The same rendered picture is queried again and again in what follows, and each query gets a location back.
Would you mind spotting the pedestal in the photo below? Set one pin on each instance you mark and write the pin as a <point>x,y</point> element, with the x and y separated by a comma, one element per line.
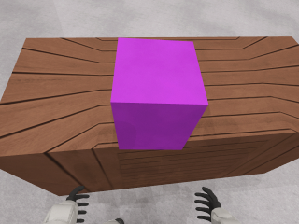
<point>57,129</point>

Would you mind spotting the robot left forearm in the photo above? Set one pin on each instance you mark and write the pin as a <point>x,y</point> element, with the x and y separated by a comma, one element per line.
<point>65,212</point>

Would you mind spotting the robot left hand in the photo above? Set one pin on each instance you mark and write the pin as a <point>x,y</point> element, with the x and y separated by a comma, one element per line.
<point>73,196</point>

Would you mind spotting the robot right forearm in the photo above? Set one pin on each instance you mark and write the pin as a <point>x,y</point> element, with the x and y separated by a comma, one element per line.
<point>222,216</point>

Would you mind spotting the carton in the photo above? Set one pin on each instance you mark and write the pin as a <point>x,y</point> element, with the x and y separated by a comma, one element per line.
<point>158,94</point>

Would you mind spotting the robot right hand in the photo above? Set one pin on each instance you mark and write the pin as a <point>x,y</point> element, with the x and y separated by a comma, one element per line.
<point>212,203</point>

